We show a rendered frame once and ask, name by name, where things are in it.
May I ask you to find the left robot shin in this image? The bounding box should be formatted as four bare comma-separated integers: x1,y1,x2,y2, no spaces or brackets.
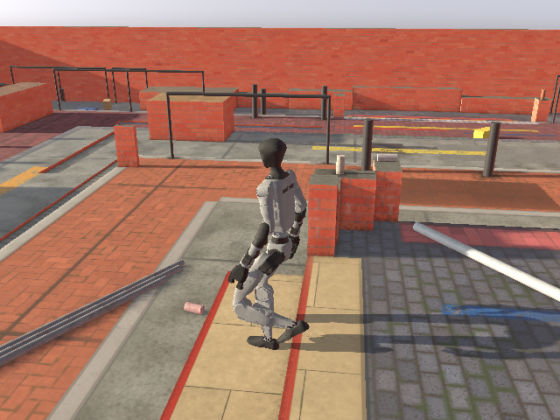
234,303,297,329

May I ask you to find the right robot forearm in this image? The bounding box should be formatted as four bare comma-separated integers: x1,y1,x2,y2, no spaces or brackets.
289,209,306,237

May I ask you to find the right robot hand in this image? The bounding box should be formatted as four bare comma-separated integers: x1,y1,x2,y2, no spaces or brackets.
288,234,300,259

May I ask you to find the right robot shin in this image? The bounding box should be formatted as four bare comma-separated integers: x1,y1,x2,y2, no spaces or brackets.
255,286,274,342

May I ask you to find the left robot hand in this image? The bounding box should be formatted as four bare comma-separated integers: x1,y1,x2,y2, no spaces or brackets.
228,264,249,290

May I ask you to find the robot left upper arm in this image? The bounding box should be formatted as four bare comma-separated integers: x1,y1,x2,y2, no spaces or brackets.
256,180,275,235

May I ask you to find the robot right upper arm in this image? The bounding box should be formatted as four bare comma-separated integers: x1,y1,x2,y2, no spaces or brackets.
285,170,307,213

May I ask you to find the robot shin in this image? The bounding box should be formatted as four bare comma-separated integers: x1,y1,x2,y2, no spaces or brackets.
255,286,274,342
234,303,297,329

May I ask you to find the left robot forearm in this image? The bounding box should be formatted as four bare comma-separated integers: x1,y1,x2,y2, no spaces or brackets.
240,222,270,269

